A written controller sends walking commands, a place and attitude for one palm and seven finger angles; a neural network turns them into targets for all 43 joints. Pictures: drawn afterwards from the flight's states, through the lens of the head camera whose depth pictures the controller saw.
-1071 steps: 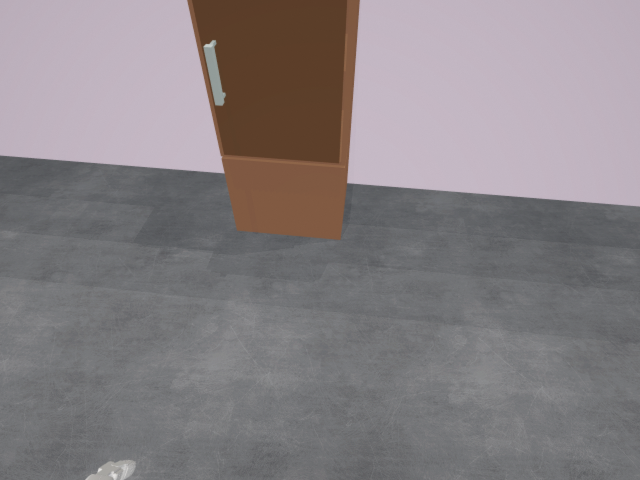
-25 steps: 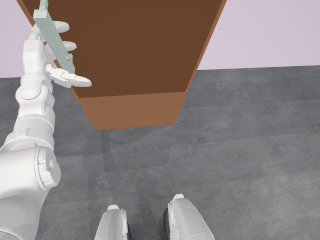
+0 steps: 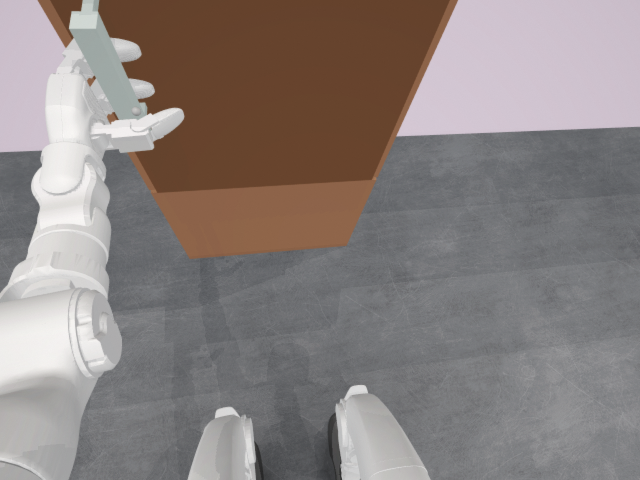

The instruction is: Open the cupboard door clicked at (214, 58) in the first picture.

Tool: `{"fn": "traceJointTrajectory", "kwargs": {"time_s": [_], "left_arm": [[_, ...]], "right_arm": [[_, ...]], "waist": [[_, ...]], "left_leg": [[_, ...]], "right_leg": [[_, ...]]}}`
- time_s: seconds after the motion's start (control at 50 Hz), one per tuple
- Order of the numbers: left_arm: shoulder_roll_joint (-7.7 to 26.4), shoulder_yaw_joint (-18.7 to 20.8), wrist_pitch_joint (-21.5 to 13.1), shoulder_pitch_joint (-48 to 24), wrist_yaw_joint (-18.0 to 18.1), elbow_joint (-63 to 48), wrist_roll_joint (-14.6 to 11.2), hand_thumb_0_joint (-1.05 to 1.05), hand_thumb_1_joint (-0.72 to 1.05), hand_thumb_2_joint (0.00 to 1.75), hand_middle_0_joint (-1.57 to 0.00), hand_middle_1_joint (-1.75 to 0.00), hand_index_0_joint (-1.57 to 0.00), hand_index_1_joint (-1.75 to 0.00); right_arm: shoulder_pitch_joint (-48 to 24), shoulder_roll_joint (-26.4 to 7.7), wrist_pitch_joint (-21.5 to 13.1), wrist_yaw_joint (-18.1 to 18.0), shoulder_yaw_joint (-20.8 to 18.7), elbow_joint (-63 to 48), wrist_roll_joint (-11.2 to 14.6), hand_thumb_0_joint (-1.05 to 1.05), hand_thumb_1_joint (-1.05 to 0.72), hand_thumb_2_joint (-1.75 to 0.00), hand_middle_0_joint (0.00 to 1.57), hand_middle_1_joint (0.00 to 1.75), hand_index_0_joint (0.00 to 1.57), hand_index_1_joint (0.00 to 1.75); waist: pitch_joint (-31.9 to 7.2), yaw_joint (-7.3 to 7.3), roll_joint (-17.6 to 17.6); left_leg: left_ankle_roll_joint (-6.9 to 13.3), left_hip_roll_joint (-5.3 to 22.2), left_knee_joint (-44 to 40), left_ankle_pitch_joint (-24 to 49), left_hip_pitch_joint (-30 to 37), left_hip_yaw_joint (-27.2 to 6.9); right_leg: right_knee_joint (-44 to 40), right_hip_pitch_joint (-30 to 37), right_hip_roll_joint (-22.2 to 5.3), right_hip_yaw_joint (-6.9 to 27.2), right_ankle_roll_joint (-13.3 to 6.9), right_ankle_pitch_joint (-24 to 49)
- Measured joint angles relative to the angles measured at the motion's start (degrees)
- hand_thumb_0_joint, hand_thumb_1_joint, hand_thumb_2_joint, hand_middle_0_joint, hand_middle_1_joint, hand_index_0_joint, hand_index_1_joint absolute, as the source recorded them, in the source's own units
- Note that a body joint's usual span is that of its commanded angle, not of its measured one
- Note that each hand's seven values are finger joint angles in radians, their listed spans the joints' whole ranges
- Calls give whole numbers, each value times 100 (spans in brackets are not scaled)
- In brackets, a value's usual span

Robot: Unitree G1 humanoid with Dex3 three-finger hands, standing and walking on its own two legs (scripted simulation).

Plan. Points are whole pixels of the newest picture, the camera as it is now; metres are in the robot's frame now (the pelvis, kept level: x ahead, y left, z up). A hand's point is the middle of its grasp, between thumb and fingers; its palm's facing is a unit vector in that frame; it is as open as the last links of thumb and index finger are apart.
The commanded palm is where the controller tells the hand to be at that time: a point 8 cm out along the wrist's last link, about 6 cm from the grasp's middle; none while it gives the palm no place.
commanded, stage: close the thumb around the handle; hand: left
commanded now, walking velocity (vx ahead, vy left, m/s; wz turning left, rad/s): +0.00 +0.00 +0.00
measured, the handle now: (119, 76) +0.59 +0.18 +0.07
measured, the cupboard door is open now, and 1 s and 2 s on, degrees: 0 17 40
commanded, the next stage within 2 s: pull the door open along its arc in 0.32 s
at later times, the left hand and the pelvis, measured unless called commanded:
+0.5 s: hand (139, 110) +0.54 +0.16 +0.07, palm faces +0.01 -1.00 -0.01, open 5.7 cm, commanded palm +0.50 +0.20 +0.07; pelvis +0.00 +0.00 +0.00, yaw +0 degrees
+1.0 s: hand (163, 197) +0.42 +0.13 +0.07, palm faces +0.03 -1.00 +0.03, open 6.1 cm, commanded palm +0.37 +0.18 +0.07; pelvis +0.03 -0.01 +0.03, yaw +0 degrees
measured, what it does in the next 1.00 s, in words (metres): stands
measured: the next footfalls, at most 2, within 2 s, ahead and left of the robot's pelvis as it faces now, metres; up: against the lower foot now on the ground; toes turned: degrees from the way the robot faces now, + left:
none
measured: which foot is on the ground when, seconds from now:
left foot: down 0.00-1.00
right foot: down 0.00-1.00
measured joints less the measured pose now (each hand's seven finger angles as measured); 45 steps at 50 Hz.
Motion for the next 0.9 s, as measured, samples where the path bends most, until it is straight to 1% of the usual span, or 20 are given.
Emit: {"fn": "traceJointTrajectory", "kwargs": {"time_s": [0.08, 0.18, 0.26, 0.32, 0.44, 0.5, 0.6, 0.68, 0.76, 0.9], "left_arm": [[-65, -32, 11, 26, 22, -69, -9, 0, 31, 65, -36, -128, -36, -129], [-137, 30, 47, 121, 77, -130, -5, 1, 58, 77, -38, -131, -38, -132], [-161, 11, 19, 241, 107, -182, 3, 1, 72, 83, -38, -133, -39, -134], [-172, 11, -11, 244, 152, -139, -7, 1, 72, 82, -37, -134, -37, -134], [-120, 37, -47, 147, 60, -37, 6, 1, 71, 82, -37, -134, -37, -135], [-112, -3, -24, 118, 56, -60, -31, 1, 71, 82, -37, -134, -37, -135], [-189, -2, 8, 350, 48, -308, -118, 1, 72, 81, -37, -135, -36, -135], [-356, -43, 20, 760, 21, -669, -251, 1, 72, 78, -36, -135, -36, -135], [-626, -166, 55, 1386, -22, -1242, -400, 1, 71, 75, -36, -135, -36, -135], [-1256, -666, 72, 2826, 34, -2569, -612, 1, 69, 72, -35, -135, -35, -135]], "right_arm": [[22, 0, 32, 15, -14, 23, -7, 0, -91, -90, 20, 30, 21, 30], [47, 14, 66, 31, -21, 10, -11, 0, -91, -90, 20, 30, 21, 30], [63, 32, 78, 45, -25, -19, -3, 0, -91, -90, 20, 30, 21, 30], [45, 39, 76, 43, -17, -23, 5, 0, -91, -90, 20, 30, 21, 30], [0, 14, 61, 17, -3, -33, 9, 0, -91, -90, 20, 30, 21, 30], [-17, 5, 58, 13, -21, -31, 8, 0, -91, -90, 20, 30, 21, 30], [-14, -13, 95, 30, -65, -72, 30, 0, -91, -90, 20, 30, 20, 30], [7, -1, 140, 46, -94, -127, 92, 1, -91, -90, 20, 30, 20, 30], [27, 27, 163, 66, -133, -211, 167, 1, -91, -90, 20, 30, 20, 30], [-73, 56, 115, 129, -228, -391, 269, 1, -91, -90, 20, 30, 20, 30]], "waist": [[-9, 17, 15], [-38, 22, 27], [-50, 35, 24], [-39, 32, 14], [-15, 33, 6], [-9, 48, -4], [-36, 101, 7], [-70, 182, 0], [-134, 289, -13], [-259, 529, -31]], "left_leg": [[5, -1, -9, -11, 14, 5], [7, 8, -61, -18, 94, 24], [2, 16, -116, -18, 187, 39], [-5, 15, -137, -15, 228, 36], [-20, 9, -116, -4, 186, 8], [-28, 6, -97, 0, 152, 2], [-37, 20, -140, 0, 205, 45], [-37, 30, -266, 7, 384, 106], [-40, 28, -457, 28, 645, 157], [-50, -1, -787, 53, 1171, 210]], "right_leg": [[-16, 15, 1, 6, 9, -5], [-65, 84, 12, 24, 13, -5], [-108, 164, 22, 39, 9, -4], [-119, 201, 23, 36, 3, -8], [-89, 166, 18, 11, -15, -14], [-58, 128, 14, 8, -24, -19], [-71, 145, 30, 50, -32, -17], [-155, 280, 45, 107, -30, -11], [-303, 504, 50, 154, -31, 1], [-561, 990, 33, 198, -25, -7]]}}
